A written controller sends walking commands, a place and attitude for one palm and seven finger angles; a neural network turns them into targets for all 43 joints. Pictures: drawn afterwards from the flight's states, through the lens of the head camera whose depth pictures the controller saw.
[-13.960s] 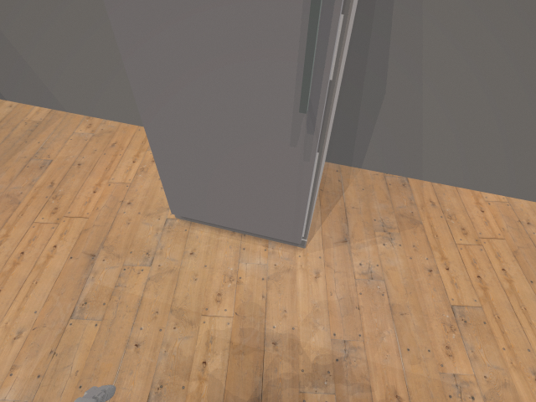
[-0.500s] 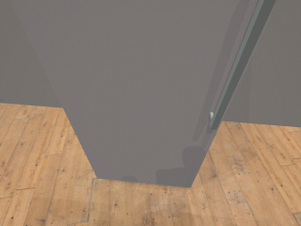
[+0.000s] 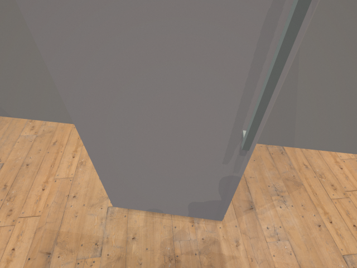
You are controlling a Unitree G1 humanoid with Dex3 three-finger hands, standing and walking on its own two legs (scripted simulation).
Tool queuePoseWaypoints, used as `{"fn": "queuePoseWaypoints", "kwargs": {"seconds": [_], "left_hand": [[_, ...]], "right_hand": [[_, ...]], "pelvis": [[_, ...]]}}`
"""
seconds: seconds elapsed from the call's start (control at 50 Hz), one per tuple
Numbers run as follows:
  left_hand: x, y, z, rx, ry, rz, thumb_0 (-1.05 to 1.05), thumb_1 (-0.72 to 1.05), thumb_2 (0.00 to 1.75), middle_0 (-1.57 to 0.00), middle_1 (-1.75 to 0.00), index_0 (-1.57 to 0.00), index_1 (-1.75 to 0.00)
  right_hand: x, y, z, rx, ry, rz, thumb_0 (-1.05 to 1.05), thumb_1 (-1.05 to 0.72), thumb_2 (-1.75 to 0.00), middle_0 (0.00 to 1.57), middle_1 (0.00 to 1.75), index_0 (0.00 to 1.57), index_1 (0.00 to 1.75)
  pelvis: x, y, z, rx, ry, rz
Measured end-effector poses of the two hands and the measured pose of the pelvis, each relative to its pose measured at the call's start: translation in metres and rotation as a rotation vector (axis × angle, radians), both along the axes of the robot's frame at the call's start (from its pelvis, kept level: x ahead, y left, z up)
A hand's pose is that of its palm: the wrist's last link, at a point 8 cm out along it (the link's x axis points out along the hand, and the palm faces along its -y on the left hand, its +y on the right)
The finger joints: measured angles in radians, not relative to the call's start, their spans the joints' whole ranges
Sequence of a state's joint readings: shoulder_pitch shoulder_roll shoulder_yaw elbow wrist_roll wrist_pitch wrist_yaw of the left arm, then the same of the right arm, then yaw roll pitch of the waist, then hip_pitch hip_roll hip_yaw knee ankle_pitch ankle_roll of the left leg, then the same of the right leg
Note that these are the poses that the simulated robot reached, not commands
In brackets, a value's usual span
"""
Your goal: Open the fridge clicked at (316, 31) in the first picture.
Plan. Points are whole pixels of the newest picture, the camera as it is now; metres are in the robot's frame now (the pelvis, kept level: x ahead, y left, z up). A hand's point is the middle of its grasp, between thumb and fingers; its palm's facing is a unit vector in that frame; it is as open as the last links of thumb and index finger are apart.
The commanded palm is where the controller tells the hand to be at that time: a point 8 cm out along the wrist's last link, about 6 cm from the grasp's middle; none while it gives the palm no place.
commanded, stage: come to a stop and stand still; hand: right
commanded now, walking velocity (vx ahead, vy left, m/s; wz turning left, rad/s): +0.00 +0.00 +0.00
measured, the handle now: (272, 66) +0.47 -0.16 +0.25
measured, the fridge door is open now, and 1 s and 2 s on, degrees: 0 0 0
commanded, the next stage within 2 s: look again from close up in 0.20 s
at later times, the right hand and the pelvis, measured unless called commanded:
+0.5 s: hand out of the picture -0.02 -0.16 -0.17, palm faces +0.03 +0.98 -0.18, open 7.4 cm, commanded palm none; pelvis -0.01 +0.00 +0.00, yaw +0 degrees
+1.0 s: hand out of the picture +0.00 -0.16 -0.17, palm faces +0.02 +0.98 -0.19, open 7.3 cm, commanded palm none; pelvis +0.00 +0.00 +0.00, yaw +0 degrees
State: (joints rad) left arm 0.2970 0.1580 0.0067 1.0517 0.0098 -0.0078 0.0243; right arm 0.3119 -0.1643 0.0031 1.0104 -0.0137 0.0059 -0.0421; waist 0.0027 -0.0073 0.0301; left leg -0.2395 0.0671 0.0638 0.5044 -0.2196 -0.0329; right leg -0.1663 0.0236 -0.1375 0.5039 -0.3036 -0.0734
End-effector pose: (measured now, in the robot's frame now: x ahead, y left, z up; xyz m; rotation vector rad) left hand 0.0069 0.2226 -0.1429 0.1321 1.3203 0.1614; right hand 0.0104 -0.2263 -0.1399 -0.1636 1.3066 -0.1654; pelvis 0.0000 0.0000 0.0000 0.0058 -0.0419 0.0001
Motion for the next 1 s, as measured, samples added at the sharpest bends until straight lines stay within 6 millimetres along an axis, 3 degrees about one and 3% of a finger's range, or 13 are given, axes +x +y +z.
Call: {"fn": "queuePoseWaypoints", "kwargs": {"seconds": [0.2, 0.36, 1.0], "left_hand": [[-0.022, -0.011, -0.002, -0.024, 0.048, 0.013, 0.01, 0.91, 0.9, -0.2, -0.3, -0.2, -0.3], [-0.026, -0.012, -0.002, -0.03, 0.057, 0.021, 0.01, 0.91, 0.9, -0.2, -0.3, -0.2, -0.3], [-0.024, -0.009, -0.001, -0.041, 0.085, 0.034, 0.01, 0.91, 0.9, -0.2, -0.3, -0.2, -0.3]], "right_hand": [[-0.033, 0.003, 0.0, 0.015, 0.074, -0.016, 0.01, -0.91, -0.9, 0.2, 0.3, 0.2, 0.3], [-0.042, 0.01, -0.001, 0.027, 0.095, -0.019, 0.01, -0.91, -0.9, 0.2, 0.3, 0.2, 0.3], [-0.015, 0.016, 0.001, 0.02, 0.064, -0.006, 0.01, -0.91, -0.9, 0.2, 0.3, 0.2, 0.3]], "pelvis": [[-0.008, -0.004, 0.002, -0.004, -0.001, 0.0], [-0.01, -0.003, 0.002, -0.006, 0.003, 0.003], [-0.001, 0.005, 0.005, -0.007, 0.009, 0.007]]}}
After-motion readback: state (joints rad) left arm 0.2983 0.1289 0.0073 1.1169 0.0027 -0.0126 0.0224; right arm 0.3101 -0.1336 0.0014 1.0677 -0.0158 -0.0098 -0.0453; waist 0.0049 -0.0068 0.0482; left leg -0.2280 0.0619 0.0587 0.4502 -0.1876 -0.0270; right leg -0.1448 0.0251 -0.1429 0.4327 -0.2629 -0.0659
